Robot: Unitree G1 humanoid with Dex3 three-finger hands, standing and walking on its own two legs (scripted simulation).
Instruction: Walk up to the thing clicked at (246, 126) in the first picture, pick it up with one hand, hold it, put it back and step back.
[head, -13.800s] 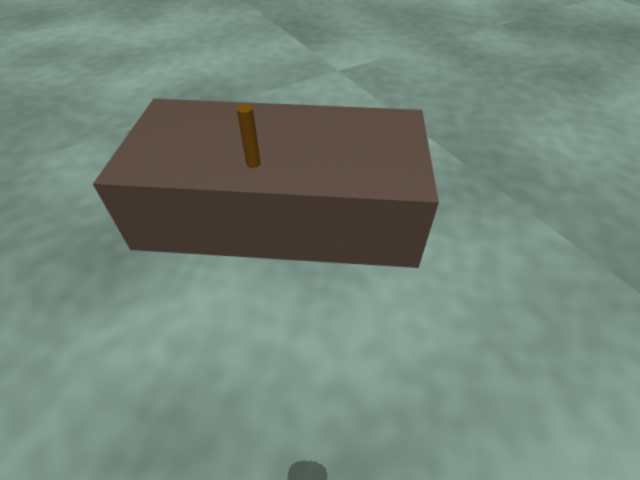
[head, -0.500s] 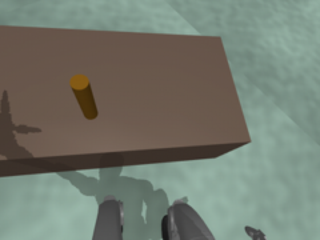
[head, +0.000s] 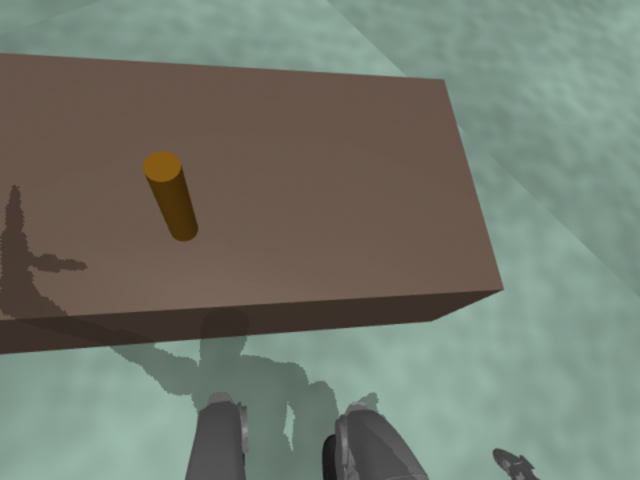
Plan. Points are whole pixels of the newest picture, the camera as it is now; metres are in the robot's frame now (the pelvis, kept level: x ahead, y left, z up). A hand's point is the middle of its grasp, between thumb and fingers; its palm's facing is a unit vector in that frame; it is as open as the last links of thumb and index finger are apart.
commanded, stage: go down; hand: left
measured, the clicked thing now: (175, 202) +0.54 +0.20 -0.20
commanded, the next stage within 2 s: approach in 1.16 s
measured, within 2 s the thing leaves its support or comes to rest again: neither
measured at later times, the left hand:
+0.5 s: hand out of the picture +0.44 +0.40 +0.08, palm faces +0.22 -0.97 -0.01, open 17.0 cm
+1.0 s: hand out of the picture +0.45 +0.40 +0.08, palm faces +0.22 -0.97 -0.01, open 17.1 cm
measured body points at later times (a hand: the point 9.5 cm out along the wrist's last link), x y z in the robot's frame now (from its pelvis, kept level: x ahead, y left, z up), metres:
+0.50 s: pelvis +0.00 +0.00 +0.00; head +0.17 +0.06 +0.42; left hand +0.43 +0.45 +0.08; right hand +0.06 -0.27 -0.09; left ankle +0.04 +0.11 -0.64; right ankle -0.01 -0.15 -0.64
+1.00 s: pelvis -0.01 +0.00 +0.00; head +0.17 +0.07 +0.41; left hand +0.43 +0.45 +0.09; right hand +0.05 -0.27 -0.09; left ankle +0.04 +0.11 -0.64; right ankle -0.01 -0.15 -0.64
